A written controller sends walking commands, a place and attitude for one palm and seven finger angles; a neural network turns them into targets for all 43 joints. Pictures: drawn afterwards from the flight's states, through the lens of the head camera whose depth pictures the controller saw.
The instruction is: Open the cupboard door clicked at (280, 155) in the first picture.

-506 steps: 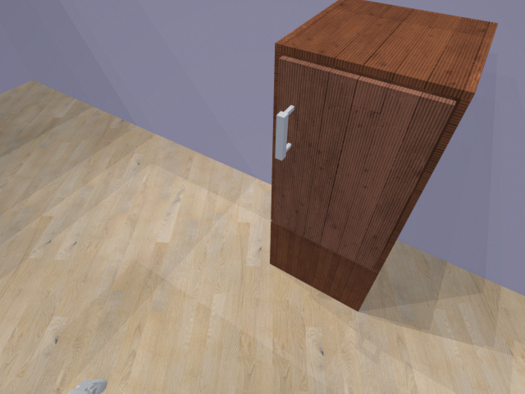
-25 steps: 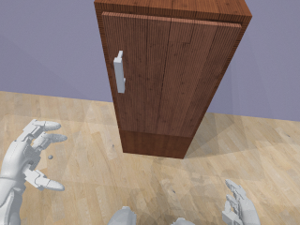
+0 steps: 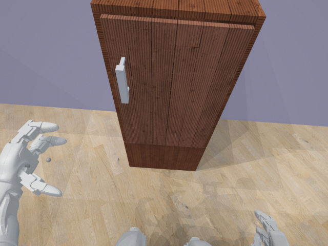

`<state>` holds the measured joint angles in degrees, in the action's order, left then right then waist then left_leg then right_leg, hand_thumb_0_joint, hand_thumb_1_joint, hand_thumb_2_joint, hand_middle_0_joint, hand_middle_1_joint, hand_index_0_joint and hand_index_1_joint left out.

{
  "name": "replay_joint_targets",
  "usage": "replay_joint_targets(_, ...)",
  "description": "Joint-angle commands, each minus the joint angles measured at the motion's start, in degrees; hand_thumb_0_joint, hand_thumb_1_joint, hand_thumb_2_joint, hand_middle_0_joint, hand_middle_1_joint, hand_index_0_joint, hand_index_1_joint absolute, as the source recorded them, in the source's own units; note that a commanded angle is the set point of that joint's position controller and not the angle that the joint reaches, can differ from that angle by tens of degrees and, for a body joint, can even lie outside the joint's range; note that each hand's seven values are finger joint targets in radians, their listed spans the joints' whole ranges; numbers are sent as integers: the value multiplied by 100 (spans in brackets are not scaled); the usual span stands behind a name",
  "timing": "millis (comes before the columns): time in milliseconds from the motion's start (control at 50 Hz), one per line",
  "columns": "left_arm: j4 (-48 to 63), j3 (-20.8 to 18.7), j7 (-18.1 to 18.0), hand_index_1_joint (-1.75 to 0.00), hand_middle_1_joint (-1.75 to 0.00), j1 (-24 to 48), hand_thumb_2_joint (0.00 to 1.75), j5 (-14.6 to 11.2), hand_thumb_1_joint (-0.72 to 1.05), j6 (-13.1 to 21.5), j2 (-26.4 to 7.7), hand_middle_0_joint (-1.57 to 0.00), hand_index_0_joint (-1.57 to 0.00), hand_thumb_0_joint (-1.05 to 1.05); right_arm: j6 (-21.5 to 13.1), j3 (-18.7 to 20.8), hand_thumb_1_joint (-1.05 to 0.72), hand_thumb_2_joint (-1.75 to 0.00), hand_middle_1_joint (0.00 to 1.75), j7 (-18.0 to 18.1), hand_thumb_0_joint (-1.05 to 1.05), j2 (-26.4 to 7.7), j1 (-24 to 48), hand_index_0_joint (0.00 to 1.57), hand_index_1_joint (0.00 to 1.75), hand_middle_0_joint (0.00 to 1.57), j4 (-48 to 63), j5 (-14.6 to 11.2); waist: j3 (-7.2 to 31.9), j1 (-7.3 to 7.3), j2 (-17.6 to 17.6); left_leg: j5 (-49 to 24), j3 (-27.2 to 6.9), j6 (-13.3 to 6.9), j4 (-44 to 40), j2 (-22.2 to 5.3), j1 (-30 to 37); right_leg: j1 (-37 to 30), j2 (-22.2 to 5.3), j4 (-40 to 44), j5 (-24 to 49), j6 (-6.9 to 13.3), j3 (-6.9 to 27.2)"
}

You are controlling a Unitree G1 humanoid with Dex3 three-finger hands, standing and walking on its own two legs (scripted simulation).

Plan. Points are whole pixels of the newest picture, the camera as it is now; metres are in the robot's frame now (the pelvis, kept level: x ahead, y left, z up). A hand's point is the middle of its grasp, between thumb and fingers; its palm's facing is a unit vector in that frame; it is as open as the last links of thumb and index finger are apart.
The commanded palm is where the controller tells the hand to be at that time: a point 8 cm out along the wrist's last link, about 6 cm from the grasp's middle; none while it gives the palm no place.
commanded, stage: raise the hand with hooked fingers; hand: left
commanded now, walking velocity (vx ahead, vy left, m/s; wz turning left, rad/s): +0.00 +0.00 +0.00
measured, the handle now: (124, 81) +0.55 +0.14 +0.05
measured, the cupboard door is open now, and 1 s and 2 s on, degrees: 0 0 0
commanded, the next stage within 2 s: move the hooked fingers beside the handle in 0.22 s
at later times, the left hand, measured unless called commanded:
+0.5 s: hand (54, 153) +0.30 +0.26 +0.06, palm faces -0.01 -1.00 -0.02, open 14.0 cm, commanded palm +0.29 +0.31 +0.06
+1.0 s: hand (71, 128) +0.37 +0.25 +0.06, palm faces -0.03 -1.00 -0.01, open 14.0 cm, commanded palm +0.35 +0.30 +0.06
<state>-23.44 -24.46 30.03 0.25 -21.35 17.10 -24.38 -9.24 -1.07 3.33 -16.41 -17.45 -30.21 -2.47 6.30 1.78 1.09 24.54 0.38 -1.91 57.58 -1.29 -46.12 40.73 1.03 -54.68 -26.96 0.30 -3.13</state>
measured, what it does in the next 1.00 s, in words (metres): stands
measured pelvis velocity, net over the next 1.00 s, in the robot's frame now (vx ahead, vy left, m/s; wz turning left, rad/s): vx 0.00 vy -0.01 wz -0.01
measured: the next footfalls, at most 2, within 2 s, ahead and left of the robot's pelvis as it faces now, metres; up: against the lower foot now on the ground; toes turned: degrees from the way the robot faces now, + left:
none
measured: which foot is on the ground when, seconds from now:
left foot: down 0.00-1.00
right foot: down 0.00-1.00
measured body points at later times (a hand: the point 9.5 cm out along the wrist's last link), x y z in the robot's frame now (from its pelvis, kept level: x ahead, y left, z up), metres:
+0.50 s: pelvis +0.00 +0.00 +0.00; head +0.06 +0.01 +0.44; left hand +0.30 +0.32 +0.06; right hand +0.16 -0.25 -0.08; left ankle +0.04 +0.09 -0.68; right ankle +0.00 -0.12 -0.68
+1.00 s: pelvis +0.00 -0.01 -0.01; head +0.08 +0.01 +0.44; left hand +0.37 +0.30 +0.06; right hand +0.10 -0.28 -0.10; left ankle +0.04 +0.09 -0.68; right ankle +0.00 -0.12 -0.68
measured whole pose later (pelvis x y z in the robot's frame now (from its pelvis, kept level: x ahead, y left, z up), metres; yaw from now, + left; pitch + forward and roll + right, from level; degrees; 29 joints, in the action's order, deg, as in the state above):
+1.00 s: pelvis +0.00 -0.01 -0.01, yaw +0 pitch +15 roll -2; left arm -41.2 -23.9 28.1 20.1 -16.7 19.4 -26.1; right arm -4.1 -1.1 3.5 -16.1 -18.6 -33.7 -2.4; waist 6.6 3.4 0.9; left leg 25.0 0.4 -1.3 59.0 -1.8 -49.4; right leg 44.5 1.5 -56.7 -27.6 0.9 -2.9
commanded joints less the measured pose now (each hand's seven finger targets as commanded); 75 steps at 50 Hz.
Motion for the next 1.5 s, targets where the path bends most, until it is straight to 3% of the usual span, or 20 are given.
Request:
replay_joint_targets(0, 1325, -592, -96, -120, -120, 962, 30, -158, -50, 523, -1498, -30, -30, 0, -311, 341, -90, -90, 30, 77, 0, -836, 129, 20, 30, 20, 766, -25, 1602, -117, 576, -1449, -306, 45, -903, 76, 1610, -317, 164, 697, 1204, 138, 39)
replay_joint_targets(160, 1082, -531, -3, -120, -120, 992, 30, -188, -50, 405, -1452, -30, -30, 0, -287, 312, -90, -90, 30, 112, 0, -845, 163, 20, 30, 20, 743, -29, 1422, -106, 422, -1315, -311, 29, -890, 89, 1433, -344, 161, 746, 1179, 140, 53)
replay_joint_targets(240, 1210, -523, -1, -120, -120, 1006, 30, -165, -50, 428, -1452, -30, -30, 0, -304, 322, -90, -90, 30, 107, 0, -824, 173, 20, 30, 20, 754, -34, 1592, -106, 531, -1432, -321, 43, -886, 76, 1609, -280, 146, 715, 1244, 120, 27)
replay_joint_targets(300, 1017, -507, 2, -120, -120, 995, 30, -151, -50, 410, -1423, -30, -30, 0, -279, 303, -90, -90, 30, 102, 0, -834, 169, 20, 30, 20, 742, -34, 1456, -77, 346, -1266, -322, 36, -886, 78, 1434, -277, 160, 729, 1133, 119, 30)
replay_joint_targets(360, 896, -217, -20, -120, -120, 1826, 30, -99, -50, 392, -1279, -30, -30, 0, -278, 276, -90, -90, 30, 153, 0, -858, 153, 20, 30, 20, 635, -27, 1219, 89, 396, -963, -355, 23, -830, 74, 1349, -13, 151, 737, 880, 127, 61)
replay_joint_targets(460, 704, -112, -107, -120, -120, 2490, 30, 89, -50, 433, -1386, -30, -30, 0, -249, 277, -90, -90, 30, 202, 0, -872, 110, 20, 30, 20, 556, -22, 1514, 90, 480, -860, -379, 13, -822, 69, 1471, -10, 111, 718, 761, 142, 124)
replay_joint_targets(560, 367, -499, -255, -120, -120, 2368, 30, 150, -50, 407, -1745, -30, -30, 0, -127, 283, -90, -90, 30, 165, 0, -857, 52, 20, 30, 20, 528, -10, 1805, -86, 394, -1270, -313, 27, -807, 66, 1456, -401, 113, 678, 1159, 148, 147)
replay_joint_targets(620, 103, -545, -303, -120, -120, 2377, 30, 181, -50, 361, -1756, -30, -30, 0, -21, 272, -90, -90, 30, 122, 0, -827, 41, 20, 30, 20, 567, -15, 1724, -93, 364, -1286, -236, 28, -818, 80, 1262, -480, 107, 687, 1283, 106, 170)
replay_joint_targets(700, -223, -473, -275, -120, -120, 2753, 30, 230, -50, 388, -1738, -30, -30, 0, 87, 288, -90, -90, 30, 107, 0, -857, -71, 20, 30, 20, 529, -21, 1621, 11, 324, -1298, -195, 14, -760, 76, 1131, -409, 124, 677, 1380, 98, 197)
replay_joint_targets(720, -177, -326, -249, -120, -120, 2843, 30, 218, -50, 419, -1578, -30, -30, 0, 94, 295, -90, -90, 30, 94, 0, -836, -74, 20, 30, 20, 543, -22, 1651, 49, 365, -1288, -172, 1, -731, 88, 1157, -382, 121, 686, 1393, 86, 221)
replay_joint_targets(800, -455, -417, -178, -120, -120, 3195, 30, 233, -50, 551, -1748, -30, -30, 0, 154, 329, -90, -90, 30, 108, 0, -880, -202, 20, 30, 20, 411, -17, 1776, 96, 284, -1339, -175, -11, -635, 68, 1139, -336, 130, 643, 1447, 89, 265)
replay_joint_targets(860, -345, -228, -149, -120, -120, 3546, 30, 243, -50, 640, -1615, -30, -30, 0, 171, 347, -90, -90, 30, 105, 0, -872, -226, 20, 30, 20, 373, -15, 1978, 137, 433, -1495, -209, -20, -585, 62, 1322, -273, 134, 565, 1531, 123, 246)
replay_joint_targets(900, -561, -418, -178, -120, -120, 3465, 30, 301, -50, 637, -1818, -30, -30, 0, 233, 358, -90, -90, 30, 104, 0, -888, -300, 20, 30, 20, 322, -11, 2053, 99, 361, -1555, -205, -10, -597, 49, 1322, -280, 136, 557, 1582, 101, 241)
replay_joint_targets(1040, -1041, -255, -365, -120, -120, 4338, 30, 526, -50, 671, -1832, -30, -30, 0, 364, 335, -90, -90, 30, 91, 0, -880, -374, 20, 30, 20, 207, 2, 1883, 217, 498, -1327, -236, -2, -587, 30, 1224, 7, 125, 549, 1312, 106, 216)
replay_joint_targets(1080, -1146, -314, -422, -120, -120, 4519, 30, 573, -50, 716, -1908, -30, -30, 0, 402, 341, -90, -90, 30, 87, 0, -906, -437, 20, 30, 20, 184, 15, 2060, 223, 432, -1416, -262, -4, -540, 8, 1328, 80, 143, 497, 1344, 112, 209)
replay_joint_targets(1160, -1330, -101, -495, -120, -120, 4926, 30, 658, -50, 783, -1753, -30, -30, 0, 458, 342, -90, -90, 30, 48, 0, -900, -515, 20, 30, 20, 117, 43, 2193, 261, 630, -1621, -356, 25, -493, -13, 1531, 263, 149, 416, 1371, 153, 155)
replay_joint_targets(1180, -1480, -85, -514, -120, -120, 4851, 30, 674, -50, 752, -1696, -30, -30, 0, 484, 348, -90, -90, 30, 29, 0, -904, -537, 20, 30, 20, 124, 36, 2245, 285, 478, -1584, -331, 24, -497, -20, 1532, 261, 155, 450, 1370, 117, 160)
replay_joint_targets(1260, -1822, -325, -618, -120, -120, 5173, 30, 767, -50, 754, -2064, -30, -30, 0, 596, 338, -90, -90, 30, 24, 0, -946, -633, 20, 30, 20, 59, 58, 2182, 269, 425, -1588, -321, 11, -441, -14, 1260, 199, 150, 378, 1429, 131, 166)
replay_joint_targets(1300, -1787, -143, -642, -120, -120, 5277, 30, 818, -50, 787, -1864, -30, -30, 0, 640, 343, -90, -90, 30, -11, 0, -918, -650, 20, 30, 20, 72, 61, 2313, 307, 591, -1752, -331, 35, -432, -29, 1495, 339, 151, 368, 1493, 119, 149)
replay_joint_targets(1480, -2264, -91, -798, -120, -120, 5874, 30, 967, -50, 937, -1886, -30, -30, 0, 847, 348, -90, -90, 30, -43, 0, -946, -822, 20, 30, 20, -74, 91, 2371, 438, 542, -1684, -366, 31, -353, -54, 1471, 548, 180, 328, 1391, 110, 143)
